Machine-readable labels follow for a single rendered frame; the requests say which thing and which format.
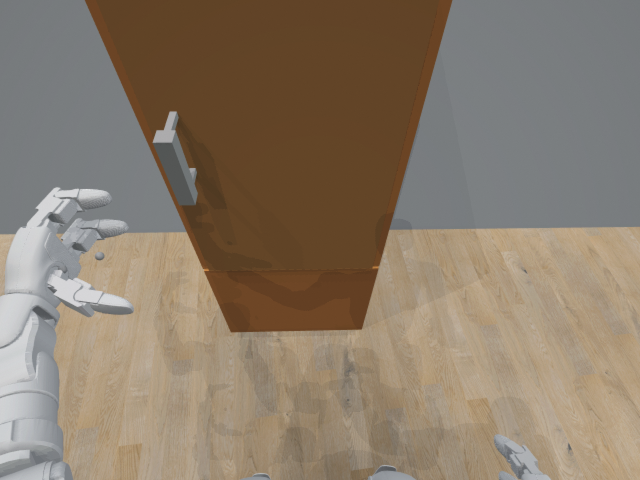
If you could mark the cupboard door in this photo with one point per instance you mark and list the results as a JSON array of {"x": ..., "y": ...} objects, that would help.
[{"x": 293, "y": 112}]

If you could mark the robot left forearm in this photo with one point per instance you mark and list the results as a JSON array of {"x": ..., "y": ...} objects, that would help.
[{"x": 29, "y": 383}]

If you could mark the robot right hand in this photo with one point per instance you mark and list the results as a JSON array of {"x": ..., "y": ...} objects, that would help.
[{"x": 523, "y": 463}]

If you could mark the robot left hand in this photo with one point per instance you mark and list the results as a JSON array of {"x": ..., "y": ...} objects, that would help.
[{"x": 36, "y": 253}]

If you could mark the robot right shin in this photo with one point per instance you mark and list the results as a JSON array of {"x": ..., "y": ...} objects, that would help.
[{"x": 385, "y": 468}]

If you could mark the handle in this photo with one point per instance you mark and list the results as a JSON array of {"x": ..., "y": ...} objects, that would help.
[{"x": 169, "y": 150}]

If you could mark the left robot upper arm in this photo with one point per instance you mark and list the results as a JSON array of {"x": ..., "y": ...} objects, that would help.
[{"x": 49, "y": 470}]

